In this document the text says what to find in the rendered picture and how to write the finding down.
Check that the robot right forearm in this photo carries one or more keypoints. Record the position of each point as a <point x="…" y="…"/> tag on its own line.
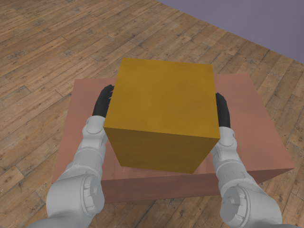
<point x="228" y="166"/>

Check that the robot right upper arm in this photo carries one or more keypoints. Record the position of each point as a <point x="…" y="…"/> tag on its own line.
<point x="245" y="208"/>

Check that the right robot hand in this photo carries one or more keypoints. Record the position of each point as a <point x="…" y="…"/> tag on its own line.
<point x="223" y="113"/>

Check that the carton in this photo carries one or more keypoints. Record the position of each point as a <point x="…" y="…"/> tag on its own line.
<point x="162" y="115"/>

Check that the robot left forearm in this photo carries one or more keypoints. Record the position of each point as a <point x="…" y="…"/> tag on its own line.
<point x="90" y="154"/>

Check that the pedestal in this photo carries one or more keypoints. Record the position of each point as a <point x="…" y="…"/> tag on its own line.
<point x="259" y="146"/>

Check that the robot left upper arm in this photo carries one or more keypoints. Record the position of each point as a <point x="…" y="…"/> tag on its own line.
<point x="72" y="203"/>

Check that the left robot hand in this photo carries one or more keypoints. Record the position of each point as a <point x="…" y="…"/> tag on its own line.
<point x="103" y="101"/>

